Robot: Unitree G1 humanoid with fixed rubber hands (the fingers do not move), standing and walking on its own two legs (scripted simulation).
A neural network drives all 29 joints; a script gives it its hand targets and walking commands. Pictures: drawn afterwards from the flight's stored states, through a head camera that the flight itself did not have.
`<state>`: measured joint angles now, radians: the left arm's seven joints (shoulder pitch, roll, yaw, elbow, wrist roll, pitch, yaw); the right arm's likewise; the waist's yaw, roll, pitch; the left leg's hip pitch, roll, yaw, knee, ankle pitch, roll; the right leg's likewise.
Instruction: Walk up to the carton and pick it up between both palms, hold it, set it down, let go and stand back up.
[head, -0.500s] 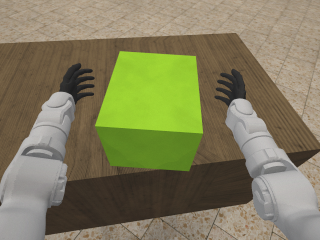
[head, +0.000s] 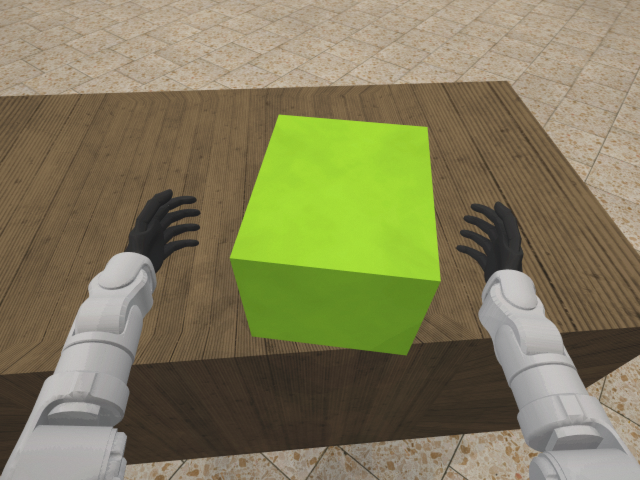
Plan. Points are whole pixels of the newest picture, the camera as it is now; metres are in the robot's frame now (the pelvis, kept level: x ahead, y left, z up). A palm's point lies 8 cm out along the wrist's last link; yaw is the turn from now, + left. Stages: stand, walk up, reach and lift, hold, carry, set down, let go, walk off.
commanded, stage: set down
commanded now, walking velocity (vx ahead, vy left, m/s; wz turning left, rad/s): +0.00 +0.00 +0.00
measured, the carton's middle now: (340, 230) +0.47 -0.04 +0.01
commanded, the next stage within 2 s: none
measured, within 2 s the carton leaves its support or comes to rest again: neither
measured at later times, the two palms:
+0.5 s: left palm (133, 335) +0.30 +0.24 +0.04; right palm (498, 338) +0.26 -0.21 +0.03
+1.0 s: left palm (113, 396) +0.23 +0.25 +0.01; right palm (492, 376) +0.22 -0.19 +0.01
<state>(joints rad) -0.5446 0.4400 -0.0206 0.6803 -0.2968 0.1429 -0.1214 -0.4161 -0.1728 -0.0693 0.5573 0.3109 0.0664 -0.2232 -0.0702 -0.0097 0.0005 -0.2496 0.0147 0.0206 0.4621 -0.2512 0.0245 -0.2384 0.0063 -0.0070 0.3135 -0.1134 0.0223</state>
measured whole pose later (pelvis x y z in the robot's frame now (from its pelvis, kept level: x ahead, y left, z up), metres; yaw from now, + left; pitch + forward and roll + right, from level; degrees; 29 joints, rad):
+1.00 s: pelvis +0.00 -0.01 +0.00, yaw +1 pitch -7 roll -2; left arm 0.07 0.44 0.00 0.30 -0.30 -0.07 -0.15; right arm 0.18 -0.01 -0.01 0.19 0.18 -0.05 -0.27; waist 0.02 -0.02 0.14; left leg -0.09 0.02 0.00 0.51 -0.30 0.01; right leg -0.10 0.01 -0.02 0.41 -0.20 0.01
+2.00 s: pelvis +0.01 -0.03 +0.00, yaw +0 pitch -10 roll -1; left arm 0.24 0.24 -0.01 0.45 -0.07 0.06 -0.05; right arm 0.24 -0.10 -0.04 0.57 0.00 -0.18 -0.06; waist 0.04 0.01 0.15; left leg 0.04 0.03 0.02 0.43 -0.28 -0.01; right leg -0.01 0.02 -0.01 0.39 -0.21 -0.01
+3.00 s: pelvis -0.01 -0.03 +0.00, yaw +2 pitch -5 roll +0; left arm 0.24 0.33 0.04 0.82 0.02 -0.03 0.00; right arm 0.20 -0.35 -0.03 0.86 -0.01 -0.03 0.02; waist 0.01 0.02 0.05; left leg -0.10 0.00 0.01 0.43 -0.24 -0.01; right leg -0.16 -0.01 -0.03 0.45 -0.20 -0.01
